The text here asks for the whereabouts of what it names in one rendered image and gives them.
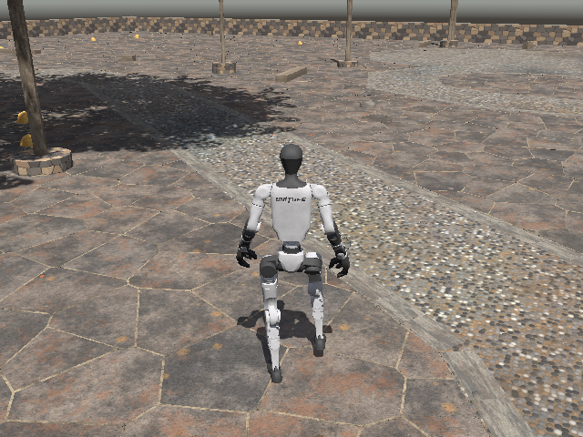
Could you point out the right robot hand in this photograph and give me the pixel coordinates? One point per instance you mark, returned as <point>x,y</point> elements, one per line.
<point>345,263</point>

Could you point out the left robot hand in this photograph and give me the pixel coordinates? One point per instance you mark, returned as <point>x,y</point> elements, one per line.
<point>250,254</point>

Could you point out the robot left forearm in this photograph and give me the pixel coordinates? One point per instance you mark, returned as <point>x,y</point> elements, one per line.
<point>246,239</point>

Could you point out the robot left upper arm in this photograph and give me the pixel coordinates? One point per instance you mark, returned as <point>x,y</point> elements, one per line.
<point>257,206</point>

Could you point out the humanoid robot torso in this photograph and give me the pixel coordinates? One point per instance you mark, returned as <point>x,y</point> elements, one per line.
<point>291,210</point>

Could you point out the robot left shin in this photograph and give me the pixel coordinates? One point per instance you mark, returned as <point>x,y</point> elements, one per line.
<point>273,340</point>

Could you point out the robot right forearm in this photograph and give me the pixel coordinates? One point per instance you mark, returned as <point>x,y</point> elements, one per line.
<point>337,244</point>

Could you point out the robot right upper arm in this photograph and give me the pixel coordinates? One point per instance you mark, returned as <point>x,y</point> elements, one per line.
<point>320,192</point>

